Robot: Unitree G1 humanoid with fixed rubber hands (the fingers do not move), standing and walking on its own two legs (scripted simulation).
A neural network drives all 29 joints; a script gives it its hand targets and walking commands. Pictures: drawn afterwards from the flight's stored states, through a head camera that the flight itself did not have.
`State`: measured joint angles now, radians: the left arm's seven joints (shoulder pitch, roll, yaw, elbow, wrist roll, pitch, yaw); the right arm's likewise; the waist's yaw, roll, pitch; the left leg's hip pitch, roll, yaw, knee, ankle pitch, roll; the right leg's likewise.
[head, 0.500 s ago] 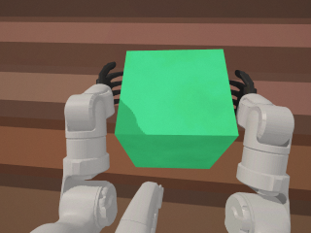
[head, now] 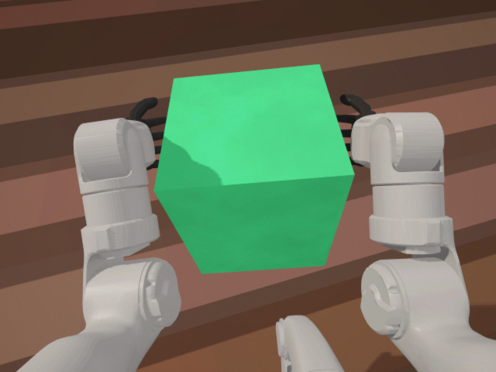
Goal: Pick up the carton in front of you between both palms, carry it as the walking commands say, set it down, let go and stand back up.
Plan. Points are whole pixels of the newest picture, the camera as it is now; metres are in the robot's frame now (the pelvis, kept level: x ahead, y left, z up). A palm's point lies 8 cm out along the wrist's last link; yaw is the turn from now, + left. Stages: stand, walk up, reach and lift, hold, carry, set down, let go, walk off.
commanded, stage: carry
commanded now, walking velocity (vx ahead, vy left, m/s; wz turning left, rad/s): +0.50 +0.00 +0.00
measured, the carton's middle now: (255, 179) +0.39 -0.04 +0.12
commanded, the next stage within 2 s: none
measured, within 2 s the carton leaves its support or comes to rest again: neither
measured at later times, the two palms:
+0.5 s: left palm (163, 2) +0.67 +0.08 +0.29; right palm out of the picture +0.71 -0.22 +0.29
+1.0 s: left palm out of the picture +1.00 +0.01 +0.54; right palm out of the picture +0.97 -0.29 +0.55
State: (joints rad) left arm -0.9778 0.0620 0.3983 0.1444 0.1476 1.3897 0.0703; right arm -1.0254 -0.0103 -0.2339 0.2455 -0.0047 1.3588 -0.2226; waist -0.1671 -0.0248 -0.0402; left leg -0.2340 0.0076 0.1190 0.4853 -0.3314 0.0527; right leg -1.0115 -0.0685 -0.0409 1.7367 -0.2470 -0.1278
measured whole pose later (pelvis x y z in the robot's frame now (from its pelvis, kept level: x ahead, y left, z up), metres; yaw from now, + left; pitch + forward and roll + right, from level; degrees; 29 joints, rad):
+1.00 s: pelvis +0.60 -0.11 +0.33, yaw +0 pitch +3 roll +1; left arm -0.97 0.06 0.36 0.13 0.14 1.43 0.08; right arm -1.02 -0.02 -0.23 0.22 0.01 1.37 -0.23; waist -0.17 -0.03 -0.04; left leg -0.26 0.01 0.12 0.54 -0.33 0.05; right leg -1.04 -0.04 -0.01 1.81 -0.39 -0.12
